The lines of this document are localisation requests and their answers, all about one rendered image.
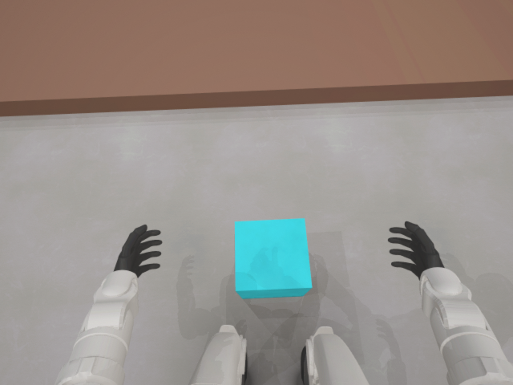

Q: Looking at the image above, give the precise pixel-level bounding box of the robot left hand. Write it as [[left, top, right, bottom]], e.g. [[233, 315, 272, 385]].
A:
[[114, 225, 162, 277]]

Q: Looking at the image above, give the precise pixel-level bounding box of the right robot forearm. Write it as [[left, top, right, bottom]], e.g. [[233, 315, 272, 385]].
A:
[[419, 267, 513, 385]]

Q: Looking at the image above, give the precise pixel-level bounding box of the carton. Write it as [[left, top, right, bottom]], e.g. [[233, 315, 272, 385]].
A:
[[235, 218, 312, 299]]

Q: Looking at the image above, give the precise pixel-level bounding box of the left robot thigh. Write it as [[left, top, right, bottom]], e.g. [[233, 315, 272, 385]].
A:
[[188, 332, 246, 385]]

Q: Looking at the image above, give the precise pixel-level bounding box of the robot right hand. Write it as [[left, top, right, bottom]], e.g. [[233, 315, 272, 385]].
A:
[[388, 221, 445, 281]]

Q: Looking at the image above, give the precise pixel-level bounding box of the left robot forearm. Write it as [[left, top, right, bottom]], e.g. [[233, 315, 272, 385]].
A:
[[55, 270, 139, 385]]

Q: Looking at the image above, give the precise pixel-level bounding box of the robot thigh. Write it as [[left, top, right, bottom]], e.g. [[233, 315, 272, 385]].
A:
[[306, 334, 369, 385], [188, 332, 246, 385]]

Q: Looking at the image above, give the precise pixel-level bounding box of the right robot thigh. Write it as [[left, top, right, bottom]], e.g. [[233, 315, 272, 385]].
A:
[[306, 334, 369, 385]]

